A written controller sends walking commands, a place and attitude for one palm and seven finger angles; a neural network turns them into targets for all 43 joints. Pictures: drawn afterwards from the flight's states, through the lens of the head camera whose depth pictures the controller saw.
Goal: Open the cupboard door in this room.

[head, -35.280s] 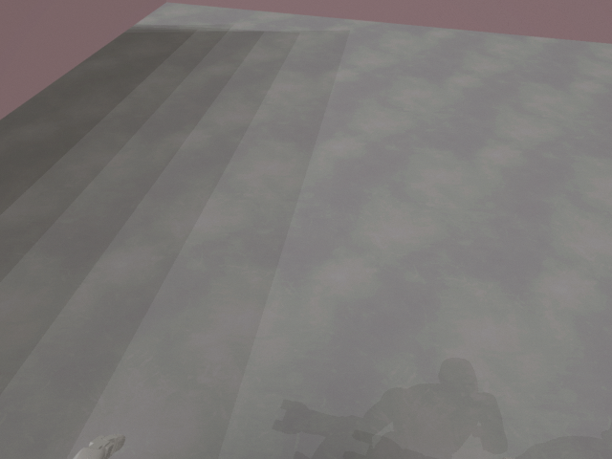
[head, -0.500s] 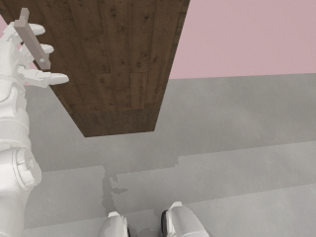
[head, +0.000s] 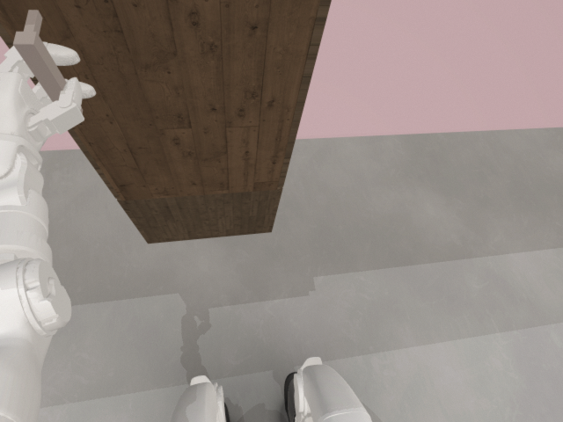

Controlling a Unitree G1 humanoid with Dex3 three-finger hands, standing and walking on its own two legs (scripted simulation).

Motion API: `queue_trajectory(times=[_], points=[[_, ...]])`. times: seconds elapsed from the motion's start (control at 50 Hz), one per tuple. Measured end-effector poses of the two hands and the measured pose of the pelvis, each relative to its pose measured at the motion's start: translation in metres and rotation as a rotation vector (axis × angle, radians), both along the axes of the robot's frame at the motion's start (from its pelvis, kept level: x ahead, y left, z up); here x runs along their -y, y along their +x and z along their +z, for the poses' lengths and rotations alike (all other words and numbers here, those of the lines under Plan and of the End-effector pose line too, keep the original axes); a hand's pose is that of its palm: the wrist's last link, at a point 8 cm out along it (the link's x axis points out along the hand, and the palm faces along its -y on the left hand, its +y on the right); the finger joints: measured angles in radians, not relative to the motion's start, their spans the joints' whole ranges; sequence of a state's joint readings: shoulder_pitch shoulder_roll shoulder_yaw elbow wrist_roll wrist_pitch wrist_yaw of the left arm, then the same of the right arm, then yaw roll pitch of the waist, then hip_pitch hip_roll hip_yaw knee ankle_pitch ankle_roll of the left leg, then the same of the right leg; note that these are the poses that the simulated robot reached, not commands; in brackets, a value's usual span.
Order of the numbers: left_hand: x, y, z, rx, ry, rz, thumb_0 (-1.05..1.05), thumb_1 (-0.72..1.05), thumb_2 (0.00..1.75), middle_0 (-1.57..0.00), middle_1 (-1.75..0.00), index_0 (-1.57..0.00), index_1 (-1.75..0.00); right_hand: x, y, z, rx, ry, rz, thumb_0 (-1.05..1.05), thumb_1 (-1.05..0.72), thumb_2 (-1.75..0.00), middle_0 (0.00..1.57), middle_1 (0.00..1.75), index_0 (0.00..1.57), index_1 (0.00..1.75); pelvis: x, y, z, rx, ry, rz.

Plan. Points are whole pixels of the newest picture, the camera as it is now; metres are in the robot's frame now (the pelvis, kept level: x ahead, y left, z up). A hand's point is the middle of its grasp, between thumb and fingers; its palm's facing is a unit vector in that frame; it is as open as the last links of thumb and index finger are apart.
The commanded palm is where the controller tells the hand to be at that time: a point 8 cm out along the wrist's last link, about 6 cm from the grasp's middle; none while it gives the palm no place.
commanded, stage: pull the door open along its arc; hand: left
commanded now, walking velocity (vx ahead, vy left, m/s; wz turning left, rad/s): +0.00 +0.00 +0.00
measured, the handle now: (55, 70) +0.57 +0.25 +0.09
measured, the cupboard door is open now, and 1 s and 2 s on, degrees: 0 36 48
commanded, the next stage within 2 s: open thumb and fingers to let go in 1.14 s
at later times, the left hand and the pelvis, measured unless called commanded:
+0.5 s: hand (76, 138) +0.47 +0.21 +0.08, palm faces +0.01 -1.00 -0.01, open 5.7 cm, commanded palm +0.42 +0.26 +0.08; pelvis +0.01 +0.00 +0.01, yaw -1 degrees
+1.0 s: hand (162, 234) +0.34 +0.11 +0.08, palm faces +0.47 -0.88 +0.04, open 6.0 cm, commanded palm +0.28 +0.13 +0.08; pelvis +0.01 -0.02 +0.02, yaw +3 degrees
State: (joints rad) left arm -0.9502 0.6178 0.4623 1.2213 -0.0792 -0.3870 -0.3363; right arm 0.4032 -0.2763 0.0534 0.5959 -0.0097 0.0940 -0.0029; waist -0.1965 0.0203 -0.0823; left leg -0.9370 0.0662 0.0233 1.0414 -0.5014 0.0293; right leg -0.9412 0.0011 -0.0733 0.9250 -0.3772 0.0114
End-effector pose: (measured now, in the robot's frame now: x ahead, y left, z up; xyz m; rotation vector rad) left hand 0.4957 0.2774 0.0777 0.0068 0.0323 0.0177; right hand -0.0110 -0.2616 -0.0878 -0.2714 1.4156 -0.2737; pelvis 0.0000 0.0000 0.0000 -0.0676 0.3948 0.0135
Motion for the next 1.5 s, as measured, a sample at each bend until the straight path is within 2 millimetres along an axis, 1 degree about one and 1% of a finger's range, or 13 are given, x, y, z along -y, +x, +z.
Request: queue_trajectory(times=[0.24,0.34,0.42,0.52,0.62,0.72,0.8,0.86,0.94,1.06,1.24,1.38,1.5], points=[[0.002,-0.003,0.000,0.002,0.001,0.020,0.01,0.74,0.84,-0.37,-1.35,-0.38,-1.35,0.000,-0.006,-0.001,0.007,0.003,-0.003,0.00,-0.91,-0.90,0.21,0.30,0.20,0.30,0.000,-0.004,-0.001,-0.001,0.002,-0.006],[0.004,-0.012,0.000,0.006,0.004,0.019,0.01,0.75,0.81,-0.36,-1.35,-0.36,-1.35,-0.004,-0.003,0.000,0.018,0.024,-0.017,0.00,-0.91,-0.90,0.21,0.30,0.20,0.30,-0.002,0.000,0.003,0.010,0.008,-0.018],[0.006,-0.026,-0.001,0.011,0.003,0.008,0.01,0.75,0.78,-0.36,-1.35,-0.36,-1.35,-0.006,0.008,0.002,0.051,0.039,-0.025,0.00,-0.91,-0.90,0.21,0.30,0.20,0.30,-0.003,0.005,0.007,0.026,0.012,-0.026],[0.012,-0.054,-0.001,0.020,0.003,-0.014,0.00,0.74,0.75,-0.36,-1.35,-0.35,-1.35,-0.009,0.035,0.007,0.135,0.062,-0.017,0.01,-0.91,-0.90,0.21,0.30,0.20,0.30,-0.004,0.013,0.014,0.053,0.017,-0.031],[0.026,-0.087,-0.003,0.037,-0.030,0.002,0.01,0.73,0.74,-0.35,-1.34,-0.36,-1.33,-0.011,0.076,0.012,0.251,0.081,0.030,0.01,-0.91,-0.90,0.21,0.30,0.20,0.30,-0.005,0.018,0.019,0.083,0.021,-0.028],[0.050,-0.123,-0.005,0.059,-0.097,0.170,0.02,0.71,0.75,-0.33,-1.34,-0.36,-1.28,-0.018,0.122,0.014,0.377,0.123,0.112,0.01,-0.91,-0.90,0.20,0.30,0.20,0.30,-0.005,0.018,0.021,0.103,0.029,-0.018],[0.075,-0.152,-0.004,0.066,-0.105,0.286,0.02,0.71,0.76,-0.33,-1.35,-0.36,-1.28,-0.028,0.154,0.016,0.451,0.162,0.184,0.01,-0.91,-0.90,0.20,0.30,0.19,0.30,-0.002,0.016,0.020,0.123,0.037,-0.007],[0.093,-0.170,-0.003,0.065,-0.096,0.366,0.02,0.70,0.76,-0.33,-1.35,-0.35,-1.29,-0.036,0.171,0.016,0.486,0.187,0.237,0.01,-0.91,-0.90,0.20,0.30,0.19,0.30,0.003,0.013,0.019,0.139,0.044,0.005],[0.116,-0.188,-0.002,0.058,-0.066,0.451,0.01,0.71,0.78,-0.33,-1.33,-0.34,-1.30,-0.043,0.186,0.015,0.514,0.211,0.291,0.01,-0.91,-0.90,0.20,0.30,0.20,0.30,0.010,0.010,0.018,0.158,0.051,0.025],[0.144,-0.212,0.001,0.033,-0.014,0.466,0.01,0.72,0.78,-0.31,-1.32,-0.32,-1.31,-0.042,0.193,0.015,0.534,0.225,0.314,0.01,-0.91,-0.90,0.20,0.30,0.20,0.30,0.021,0.009,0.019,0.185,0.059,0.040],[0.184,-0.244,0.004,0.004,0.013,0.382,0.01,0.71,0.76,-0.31,-1.32,-0.34,-1.33,-0.022,0.191,0.022,0.573,0.204,0.296,0.01,-0.91,-0.90,0.20,0.30,0.20,0.30,0.037,0.010,0.022,0.228,0.073,0.046],[0.186,-0.237,0.001,0.020,0.023,0.458,0.01,0.67,0.78,-0.36,-1.33,-0.36,-1.33,-0.007,0.193,0.015,0.556,0.173,0.318,0.01,-0.91,-0.90,0.20,0.30,0.20,0.30,0.050,0.002,0.018,0.227,0.084,0.058],[0.185,-0.237,0.001,0.015,0.020,0.459,0.01,0.48,0.71,-0.36,-1.31,-0.36,-1.30,-0.001,0.189,0.012,0.550,0.178,0.305,0.01,-0.91,-0.90,0.20,0.30,0.20,0.30,0.056,0.001,0.019,0.221,0.090,0.058]])
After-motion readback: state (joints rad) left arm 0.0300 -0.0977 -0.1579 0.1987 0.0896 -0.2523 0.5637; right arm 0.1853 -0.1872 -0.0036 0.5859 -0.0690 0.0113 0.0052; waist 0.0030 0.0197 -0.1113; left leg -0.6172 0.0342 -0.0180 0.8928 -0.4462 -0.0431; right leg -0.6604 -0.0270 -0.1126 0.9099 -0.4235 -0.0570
